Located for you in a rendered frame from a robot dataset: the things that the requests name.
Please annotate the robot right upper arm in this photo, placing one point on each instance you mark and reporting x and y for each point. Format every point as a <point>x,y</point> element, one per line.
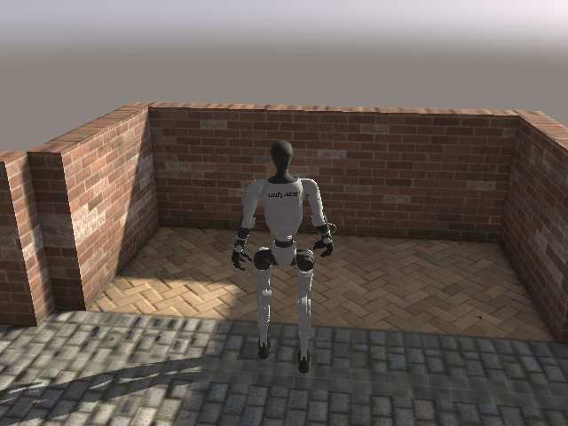
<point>311,187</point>

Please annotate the right robot forearm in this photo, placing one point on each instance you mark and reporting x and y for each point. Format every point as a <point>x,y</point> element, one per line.
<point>324,231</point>

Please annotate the robot left thigh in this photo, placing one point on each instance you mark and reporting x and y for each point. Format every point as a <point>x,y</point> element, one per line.
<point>263,266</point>

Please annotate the robot left upper arm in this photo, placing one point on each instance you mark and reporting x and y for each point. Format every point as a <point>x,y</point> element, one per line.
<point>254,189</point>

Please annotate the left robot hand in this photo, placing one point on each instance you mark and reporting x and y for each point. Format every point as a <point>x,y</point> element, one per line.
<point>239,256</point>

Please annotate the right robot hand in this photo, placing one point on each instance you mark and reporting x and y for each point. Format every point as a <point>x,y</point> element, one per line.
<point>321,244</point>

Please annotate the robot right foot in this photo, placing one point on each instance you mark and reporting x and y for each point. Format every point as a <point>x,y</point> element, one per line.
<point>303,364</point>

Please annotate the left robot forearm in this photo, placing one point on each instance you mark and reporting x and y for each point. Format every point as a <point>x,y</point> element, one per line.
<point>241,237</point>

